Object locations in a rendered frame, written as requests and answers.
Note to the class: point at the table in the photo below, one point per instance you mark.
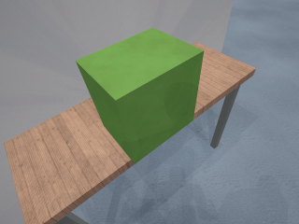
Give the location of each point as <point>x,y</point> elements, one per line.
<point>62,162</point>

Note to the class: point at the carton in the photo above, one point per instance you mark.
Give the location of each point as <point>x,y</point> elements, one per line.
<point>144,88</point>

